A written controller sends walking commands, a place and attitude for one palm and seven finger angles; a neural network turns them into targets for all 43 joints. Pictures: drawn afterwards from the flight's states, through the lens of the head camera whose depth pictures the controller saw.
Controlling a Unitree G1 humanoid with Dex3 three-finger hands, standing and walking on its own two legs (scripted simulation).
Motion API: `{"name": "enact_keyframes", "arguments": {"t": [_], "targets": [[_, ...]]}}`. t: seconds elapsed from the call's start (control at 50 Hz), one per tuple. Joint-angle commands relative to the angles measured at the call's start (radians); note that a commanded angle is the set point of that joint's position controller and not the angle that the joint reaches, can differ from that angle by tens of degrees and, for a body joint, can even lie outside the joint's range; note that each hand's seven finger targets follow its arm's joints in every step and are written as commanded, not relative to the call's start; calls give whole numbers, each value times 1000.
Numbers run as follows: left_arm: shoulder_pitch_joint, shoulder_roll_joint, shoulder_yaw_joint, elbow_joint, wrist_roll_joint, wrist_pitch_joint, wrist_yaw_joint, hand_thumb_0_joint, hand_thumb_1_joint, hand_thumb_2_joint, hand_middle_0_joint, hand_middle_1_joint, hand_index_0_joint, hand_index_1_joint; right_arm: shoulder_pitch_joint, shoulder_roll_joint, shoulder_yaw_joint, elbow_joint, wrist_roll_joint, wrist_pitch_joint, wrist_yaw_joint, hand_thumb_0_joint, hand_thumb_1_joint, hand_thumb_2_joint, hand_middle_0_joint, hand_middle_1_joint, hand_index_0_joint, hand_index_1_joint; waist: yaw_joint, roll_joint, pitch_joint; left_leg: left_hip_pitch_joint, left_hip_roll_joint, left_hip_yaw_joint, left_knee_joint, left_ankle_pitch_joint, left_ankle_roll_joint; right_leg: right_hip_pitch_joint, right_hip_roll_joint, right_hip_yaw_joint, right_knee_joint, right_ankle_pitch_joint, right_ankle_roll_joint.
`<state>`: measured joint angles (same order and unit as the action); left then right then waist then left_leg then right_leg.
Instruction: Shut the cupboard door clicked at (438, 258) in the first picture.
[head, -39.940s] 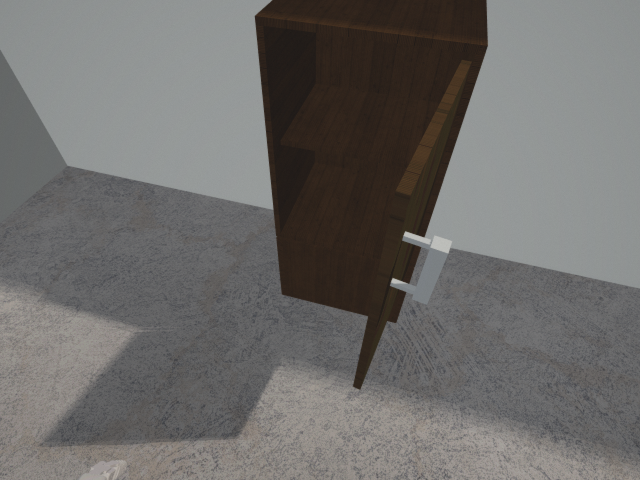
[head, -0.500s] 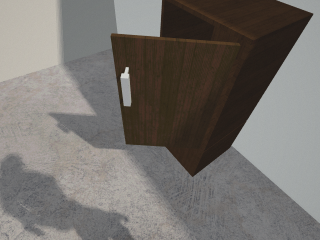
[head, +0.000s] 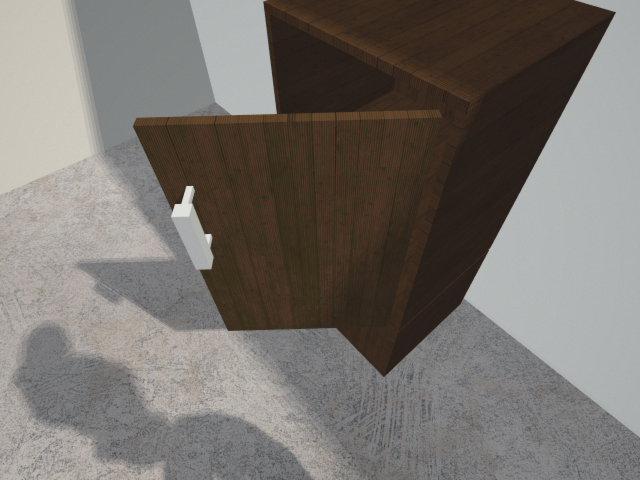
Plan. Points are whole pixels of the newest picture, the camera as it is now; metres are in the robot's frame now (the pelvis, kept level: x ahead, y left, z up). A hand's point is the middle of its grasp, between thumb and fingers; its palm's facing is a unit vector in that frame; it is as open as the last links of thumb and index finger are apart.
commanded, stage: come to a stop and stand still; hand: left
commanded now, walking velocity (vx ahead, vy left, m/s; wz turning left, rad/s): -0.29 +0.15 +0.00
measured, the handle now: (196, 228) +0.47 +0.21 +0.01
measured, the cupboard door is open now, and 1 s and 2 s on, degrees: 50 50 50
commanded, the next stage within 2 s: look again from close up in 0.90 s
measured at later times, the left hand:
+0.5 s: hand out of the picture +0.01 +0.25 -0.18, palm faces +0.07 -0.97 -0.21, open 7.4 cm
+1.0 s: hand out of the picture -0.04 +0.19 -0.17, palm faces +0.00 -0.99 -0.14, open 7.3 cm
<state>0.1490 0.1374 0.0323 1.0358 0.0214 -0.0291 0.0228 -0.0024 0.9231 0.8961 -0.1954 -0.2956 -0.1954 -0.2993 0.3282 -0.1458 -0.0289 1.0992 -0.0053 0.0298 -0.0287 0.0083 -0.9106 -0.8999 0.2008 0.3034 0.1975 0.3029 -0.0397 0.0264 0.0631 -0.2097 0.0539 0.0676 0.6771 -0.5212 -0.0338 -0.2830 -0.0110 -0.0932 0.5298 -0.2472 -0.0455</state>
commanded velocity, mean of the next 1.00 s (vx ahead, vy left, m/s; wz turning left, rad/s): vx -0.02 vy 0.01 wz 0.00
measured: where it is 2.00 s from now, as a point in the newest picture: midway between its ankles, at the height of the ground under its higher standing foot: outside the picture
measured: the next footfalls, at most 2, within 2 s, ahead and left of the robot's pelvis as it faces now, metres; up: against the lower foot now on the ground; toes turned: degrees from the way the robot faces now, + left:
left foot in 0.30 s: +0.05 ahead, +0.14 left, +0.00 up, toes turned +2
right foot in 0.60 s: -0.02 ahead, -0.08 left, +0.00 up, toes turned -1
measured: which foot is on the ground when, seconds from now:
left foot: up 0.00-0.28, down 0.30-1.00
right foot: down 0.00-0.34, up 0.36-0.58, down 0.60-1.00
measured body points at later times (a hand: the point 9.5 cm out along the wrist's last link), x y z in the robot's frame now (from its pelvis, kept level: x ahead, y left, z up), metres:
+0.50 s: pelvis -0.02 +0.05 +0.01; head +0.00 +0.07 +0.45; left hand +0.00 +0.30 -0.16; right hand +0.06 -0.18 -0.13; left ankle +0.01 +0.14 -0.73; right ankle -0.04 -0.09 -0.70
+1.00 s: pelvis -0.03 +0.03 +0.01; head -0.02 +0.04 +0.46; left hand -0.03 +0.24 -0.16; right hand -0.07 -0.20 -0.15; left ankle +0.01 +0.14 -0.73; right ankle -0.06 -0.09 -0.73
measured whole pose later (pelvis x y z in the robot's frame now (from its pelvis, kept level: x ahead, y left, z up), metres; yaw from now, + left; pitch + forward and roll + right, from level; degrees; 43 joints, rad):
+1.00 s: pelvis -0.03 +0.03 +0.01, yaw -1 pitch -1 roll +0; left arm 0.28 0.14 0.00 1.13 0.01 0.01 0.03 0.01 0.93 0.90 -0.20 -0.30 -0.20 -0.30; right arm 0.31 -0.14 -0.01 1.15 -0.01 0.02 -0.03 0.01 -0.91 -0.90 0.20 0.30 0.20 0.30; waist -0.01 -0.04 0.05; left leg -0.21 0.01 0.06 0.38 -0.15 0.01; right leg -0.11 0.01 0.02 0.40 -0.27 -0.01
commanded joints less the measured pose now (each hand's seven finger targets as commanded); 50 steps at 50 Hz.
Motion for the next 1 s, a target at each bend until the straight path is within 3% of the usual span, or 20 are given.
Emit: {"name": "enact_keyframes", "arguments": {"t": [0.0,0.04,0.12,0.2,0.24,0.26,0.28,0.3,0.34,0.4,0.44,0.48,0.54,0.56,0.58,0.64,0.82,0.94,0.96,0.98], "targets": [[117,188,42,-5,4,11,30,0,900,900,-200,-300,-200,-300,23,-73,-15,-54,8,1,-15,0,-900,-900,200,300,200,300,63,-129,-149,-178,-25,-55,168,-34,-4,303,-344,259,-98,1068,-170],[99,198,50,-17,5,25,32,0,900,900,-200,-300,-200,-300,-16,-76,-23,-75,3,16,-11,0,-900,-900,200,300,200,300,67,-103,-129,-196,-39,-65,253,-18,-9,257,-347,247,-121,983,-182],[36,206,55,-66,11,34,29,0,900,900,-200,-300,-200,-300,-42,-87,-29,-114,-2,25,5,0,-900,-900,200,300,200,300,47,-162,-121,-187,-40,-70,259,53,-16,165,-309,187,-157,754,-163],[28,210,57,-83,15,39,23,0,900,900,-200,-300,-200,-300,-43,-91,-27,-134,-3,13,10,0,-900,-900,200,300,200,300,35,-178,-117,-95,-36,-46,18,139,-6,111,-275,189,-139,525,-137],[19,203,52,-80,6,44,20,0,900,900,-200,-300,-200,-300,5,-99,-25,-119,-5,0,13,0,-900,-900,200,300,200,300,6,-168,-123,57,-27,-43,-237,343,2,40,-231,170,-78,321,-70],[48,170,44,-86,-2,50,18,0,900,900,-200,-300,-200,-300,-1,-150,-28,-126,-10,-12,12,0,-900,-900,200,300,200,300,22,-35,-129,125,51,-123,-302,443,32,-30,-159,139,-17,164,-21],[79,125,33,-95,-7,58,14,0,900,900,-200,-300,-200,-300,-42,-212,-32,-150,-19,-18,9,0,-900,-900,200,300,200,300,45,166,-100,40,209,-285,-358,574,104,-39,-61,68,36,-80,38],[73,120,29,-95,-4,63,14,0,900,900,-200,-300,-200,-300,-88,-231,-29,-169,-24,-12,6,0,-900,-900,200,300,200,300,48,152,-49,-116,263,-311,-396,493,165,32,-28,57,113,-209,48],[56,143,32,-89,1,85,10,0,900,900,-200,-300,-200,-300,-134,-217,-21,-178,-25,-22,-9,0,-900,-900,200,300,200,300,50,223,5,-126,242,-342,-470,442,188,-34,-14,109,292,-269,47],[97,137,29,-53,-2,78,0,0,900,900,-200,-300,-200,-300,-167,-192,-9,-175,-19,-25,-17,0,-900,-900,200,300,200,300,70,135,-44,-44,194,-248,-422,492,189,-46,-17,140,323,-214,52],[103,128,18,-42,-2,70,-4,0,900,900,-200,-300,-200,-300,-154,-191,-11,-162,-14,-27,-14,0,-900,-900,200,300,200,300,63,87,-56,-5,187,-232,-418,481,194,-21,-19,117,238,-202,56],[120,115,10,-31,-3,65,-3,0,900,900,-200,-300,-200,-300,-128,-192,-17,-138,-10,-28,-11,0,-900,-900,200,300,200,300,53,95,-72,20,175,-227,-415,433,181,26,-18,97,109,-162,59],[183,126,3,10,0,49,4,0,900,900,-200,-300,-200,-300,-119,-158,-16,-115,4,-30,-5,0,-900,-900,200,300,200,300,64,39,-58,-33,97,-197,-374,316,115,140,-34,147,-162,46,44],[176,136,-1,16,0,41,6,0,900,900,-200,-300,-200,-300,-107,-139,-14,-112,7,-30,-1,0,-900,-900,200,300,200,300,45,1,-44,-31,57,-172,-363,277,80,124,-76,199,-202,50,26],[166,148,-3,14,-1,36,5,0,900,900,-200,-300,-200,-300,-99,-132,-14,-107,7,-31,3,0,-900,-900,200,300,200,300,32,25,-38,10,33,-157,-366,258,59,71,-105,218,-214,17,13],[151,125,-9,33,-5,18,5,0,900,900,-200,-300,-200,-300,-68,-124,-13,-73,2,-36,2,0,-900,-900,200,300,200,300,16,-157,-79,112,37,-118,-323,394,52,45,-92,215,-217,77,15],[183,101,-14,62,-10,28,10,0,900,900,-200,-300,-200,-300,-28,-111,7,-6,-3,-34,-2,0,-900,-900,200,300,200,300,30,-24,39,40,31,-122,-380,298,45,27,-79,214,-245,-34,13],[190,88,-11,70,-12,29,11,0,900,900,-200,-300,-200,-300,17,-94,10,11,-5,-36,-8,0,-900,-900,200,300,200,300,35,-15,46,20,34,-123,-379,303,45,51,-71,207,-240,-23,8],[192,84,-12,74,-13,28,11,0,900,900,-200,-300,-200,-300,20,-91,10,13,-5,-37,-9,0,-900,-900,200,300,200,300,35,-10,42,20,35,-122,-379,313,44,52,-74,204,-236,-10,9],[253,110,-29,81,11,-19,50,0,900,900,-200,-300,-200,-300,-79,-116,18,-48,-2,-63,8,0,-900,-900,200,300,200,300,69,46,33,-21,46,-85,-155,486,28,47,-117,210,-211,279,15]]}}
